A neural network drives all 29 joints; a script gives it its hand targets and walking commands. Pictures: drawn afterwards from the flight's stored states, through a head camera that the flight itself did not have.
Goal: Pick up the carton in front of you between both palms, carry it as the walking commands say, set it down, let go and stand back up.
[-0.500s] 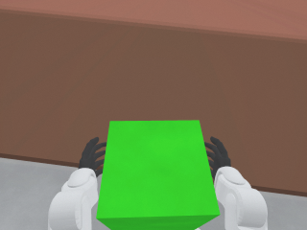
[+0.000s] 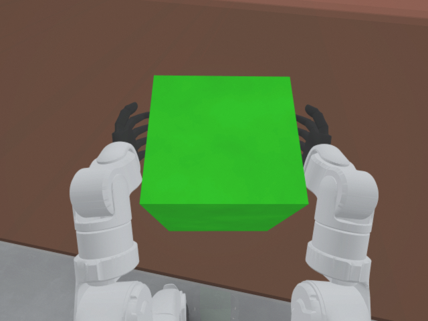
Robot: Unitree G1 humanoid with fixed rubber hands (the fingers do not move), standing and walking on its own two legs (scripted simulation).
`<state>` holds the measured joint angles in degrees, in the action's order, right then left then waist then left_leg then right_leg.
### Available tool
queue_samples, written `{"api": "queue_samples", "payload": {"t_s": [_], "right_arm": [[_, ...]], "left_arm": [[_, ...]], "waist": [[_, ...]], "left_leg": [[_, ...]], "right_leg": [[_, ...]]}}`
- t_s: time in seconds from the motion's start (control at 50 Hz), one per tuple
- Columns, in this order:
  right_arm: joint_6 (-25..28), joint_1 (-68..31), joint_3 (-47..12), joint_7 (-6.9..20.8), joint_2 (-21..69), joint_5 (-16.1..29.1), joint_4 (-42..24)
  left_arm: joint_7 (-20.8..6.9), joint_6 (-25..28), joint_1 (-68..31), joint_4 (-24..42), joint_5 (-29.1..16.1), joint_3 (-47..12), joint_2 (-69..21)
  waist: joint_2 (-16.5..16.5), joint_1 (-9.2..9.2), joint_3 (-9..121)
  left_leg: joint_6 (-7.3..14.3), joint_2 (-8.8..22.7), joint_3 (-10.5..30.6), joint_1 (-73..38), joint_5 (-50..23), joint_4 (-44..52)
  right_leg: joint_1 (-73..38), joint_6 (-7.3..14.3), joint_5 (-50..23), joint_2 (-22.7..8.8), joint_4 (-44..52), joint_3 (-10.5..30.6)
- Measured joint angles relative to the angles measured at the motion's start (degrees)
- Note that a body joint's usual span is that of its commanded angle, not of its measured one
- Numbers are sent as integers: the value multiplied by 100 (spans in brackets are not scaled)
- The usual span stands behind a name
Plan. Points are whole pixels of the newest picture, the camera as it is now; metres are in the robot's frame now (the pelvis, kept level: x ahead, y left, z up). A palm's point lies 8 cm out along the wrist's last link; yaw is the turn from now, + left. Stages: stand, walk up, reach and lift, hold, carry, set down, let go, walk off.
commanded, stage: carry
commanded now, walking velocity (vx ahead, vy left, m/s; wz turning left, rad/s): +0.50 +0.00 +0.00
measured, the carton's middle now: (219, 166) +0.36 +0.01 +0.08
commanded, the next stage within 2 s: none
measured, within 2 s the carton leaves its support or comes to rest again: neither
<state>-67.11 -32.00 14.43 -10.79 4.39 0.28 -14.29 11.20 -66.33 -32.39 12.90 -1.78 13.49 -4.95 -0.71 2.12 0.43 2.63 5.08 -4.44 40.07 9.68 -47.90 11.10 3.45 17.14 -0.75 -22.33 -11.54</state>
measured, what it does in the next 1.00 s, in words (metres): climbs: left foot, then right foot 0.07 m higher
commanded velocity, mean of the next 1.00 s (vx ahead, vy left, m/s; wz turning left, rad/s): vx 0.50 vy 0.00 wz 0.00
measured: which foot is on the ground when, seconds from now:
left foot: up 0.00-0.06, down 0.08-0.56, up 0.58-0.98, down 1.00-1.00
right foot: down 0.00-0.14, up 0.16-0.46, down 0.48-1.00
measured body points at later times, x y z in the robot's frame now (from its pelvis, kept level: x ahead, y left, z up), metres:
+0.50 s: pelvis +0.38 -0.01 -0.01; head +0.44 +0.00 +0.43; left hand +0.73 +0.15 +0.11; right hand +0.74 -0.16 +0.12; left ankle +0.19 +0.11 -0.71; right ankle +0.54 -0.08 -0.68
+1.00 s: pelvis +0.71 +0.00 +0.05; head +0.70 +0.00 +0.50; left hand +1.06 +0.15 +0.22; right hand +1.06 -0.16 +0.22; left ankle +0.83 +0.08 -0.67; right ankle +0.54 -0.08 -0.67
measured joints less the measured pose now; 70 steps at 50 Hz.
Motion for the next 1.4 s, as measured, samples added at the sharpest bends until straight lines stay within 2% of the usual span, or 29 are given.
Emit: {"api": "queue_samples", "payload": {"t_s": [0.08, 0.12, 0.16, 0.2, 0.22, 0.26, 0.34, 0.36, 0.4, 0.44, 0.46, 0.48, 0.5, 0.54, 0.58, 0.6, 0.64, 0.72, 0.78, 0.88, 0.96, 1.0, 1.02, 1.06, 1.1, 1.14, 1.2, 1.28, 1.4], "right_arm": [[-32, -204, 130, 42, -26, 21, 226], [-17, -256, 127, 56, 54, -10, 380], [31, -362, 112, 34, 168, -104, 556], [78, -289, 72, -8, 274, -173, 624], [77, -195, 67, -1, 318, -160, 582], [101, 17, 82, -2, 363, -117, 387], [288, 266, 78, 0, 348, 107, -23], [334, 298, 57, 0, 317, 168, -102], [387, 310, 16, -1, 232, 277, -206], [392, 275, -6, -3, 166, 332, -245], [382, 270, -2, -4, 143, 333, -252], [360, 282, 18, 9, 112, 315, -254], [338, 254, 36, 49, 48, 289, -213], [299, 192, 56, 69, -38, 275, -62], [220, 191, 82, 76, 29, 178, 45], [178, 238, 124, 78, 135, 97, 27], [137, 311, 233, 91, 355, -63, -85], [177, 310, 279, 113, 492, -241, -307], [171, 205, 205, 112, 382, -275, -329], [-86, 23, 124, 71, 154, -271, -89], [-339, -170, 149, 67, 14, -169, 276], [-397, -349, 142, 50, -21, -145, 576], [-367, -412, 137, 35, 0, -147, 736], [-328, -486, 120, -11, 55, -157, 1014], [-313, -415, 150, -23, 104, -168, 1159], [-244, -258, 202, -1, 160, -180, 1184], [-43, 8, 283, 72, 282, -193, 1087], [266, 538, 257, 152, 495, -259, 788], [456, 1499, -289, 322, 488, -280, 59]], "left_arm": [[-3, -70, -227, -193, 109, 82, -29], [-32, -135, -201, -201, 143, 157, 4], [-82, -159, -190, -223, 141, 244, 93], [-140, -159, -112, -246, 151, 328, 101], [-161, -168, -49, -207, 182, 381, 36], [-191, -136, 69, -58, 268, 445, -161], [-141, 77, 304, 391, 350, 365, -395], [-114, 130, 353, 492, 362, 311, -411], [-67, 212, 417, 644, 396, 202, -420], [-44, 240, 423, 703, 420, 111, -379], [-49, 242, 399, 666, 410, 60, -339], [-69, 232, 355, 580, 382, 1, -303], [-99, 230, 303, 480, 343, -37, -296], [-79, 214, 189, 244, 320, -74, -242], [-34, 167, 218, 88, 234, -73, -174], [-19, 130, 255, 52, 169, -55, -150], [-45, 89, 266, 13, 19, 12, -125], [-52, 159, 108, -39, -143, 62, -63], [-58, 165, -78, -91, -159, 57, 0], [-70, -54, -279, -315, -21, 62, 30], [-80, -287, -357, -516, 161, 125, -14], [-90, -396, -371, -574, 249, 207, -8], [-103, -423, -375, -618, 276, 237, 32], [-112, -447, -321, -713, 287, 327, 75], [-108, -466, -235, -783, 343, 424, -14], [-107, -423, -143, -808, 442, 510, -163], [-139, -227, 73, -735, 538, 531, -335], [-248, 92, 596, -498, 549, 386, -451], [-344, 323, 1648, 245, 461, -175, -407]], "waist": [[74, -69, 76], [216, -194, 124], [261, -399, 109], [267, -557, -19], [243, -621, -85], [183, -718, -224], [152, -865, -396], [163, -885, -411], [150, -864, -402], [103, -735, -325], [96, -603, -292], [107, -416, -282], [8, -204, -324], [-21, 106, -365], [-48, 334, -446], [-17, 397, -460], [86, 466, -503], [215, 466, -428], [191, 393, -197], [80, 161, 258], [53, -68, 480], [45, -213, 506], [128, -328, 498], [175, -469, 408], [121, -511, 294], [103, -499, 195], [76, -447, 91], [62, -328, 77], [110, -148, 118]], "left_leg": [[131, -224, -292, -330, -215, 942], [209, -310, -503, -1000, 101, 1293], [314, -391, -486, -1293, 301, 1242], [235, -422, -462, -1421, 714, 1104], [174, -420, -436, -1555, 802, 1190], [31, -385, -363, -1874, 860, 1460], [-52, -309, -244, -2539, 1122, 1859], [-89, -301, -218, -2745, 1195, 1986], [-198, -260, -179, -3205, 1288, 2345], [-246, -182, -168, -3615, 1357, 2608], [-242, -132, -168, -3728, 1392, 2473], [-240, -75, -152, -3722, 1413, 2001], [-189, 62, -72, -3550, 1287, 1186], [-161, -180, 525, -2633, 1216, -1288], [-69, -476, 863, -1817, 1034, -3198], [-32, -556, 888, -1487, 1094, -3718], [30, -609, 765, -931, 1209, -3987], [52, -518, 366, -240, 1282, -2774], [21, -408, 206, 35, 957, -1645], [-31, -299, 29, -88, -84, 252], [22, -396, -306, -643, -569, 1472], [74, -491, -517, -1150, -611, 1979], [150, -550, -579, -1208, -458, 1830], [306, -572, -626, -1249, -44, 1472], [338, -555, -619, -1483, 96, 1598], [325, -560, -609, -1785, 112, 1929], [280, -549, -565, -2232, 122, 2437], [174, -501, -487, -2830, 246, 2971], [-87, -456, -432, -3792, 821, 3301]], "right_leg": [[-445, -202, 658, -77, -285, 88], [-362, -259, 1037, -271, -1134, 157], [329, -276, 949, -347, -3012, 494], [1260, -208, 1028, -114, -5007, 944], [1694, -154, 1011, -22, -5674, 1019], [2486, -56, 953, 51, -6336, 993], [3956, 135, 1135, -55, -6836, 830], [4235, 172, 1148, -116, -6706, 784], [4479, 220, 863, -227, -5629, 635], [4297, 270, 343, -194, -4155, 421], [4045, 281, 45, -110, -3505, 313], [3650, 279, -426, -4, -2827, 226], [3402, 327, -998, 88, -2685, 130], [3087, 338, -138, 210, -2799, 162], [2773, 425, -80, 299, -2683, 138], [2566, 436, -152, 311, -2489, 144], [2102, 408, -219, 294, -2002, 184], [1241, 345, -262, 214, -1034, 284], [736, 290, -189, 193, -561, 365], [-109, 125, 177, 207, -106, 515], [-785, -35, 668, 191, -36, 596], [-900, -115, 1055, 151, -602, 628], [-731, -150, 1205, 51, -1262, 633], [0, -161, 1096, 110, -3038, 933], [747, -102, 823, 181, -4207, 1034], [1354, -109, 436, 84, -4473, 994], [1982, -218, 98, -119, -3955, 928], [2349, -372, -267, -305, -2673, 801], [2137, -388, -1159, -294, -910, 436]]}}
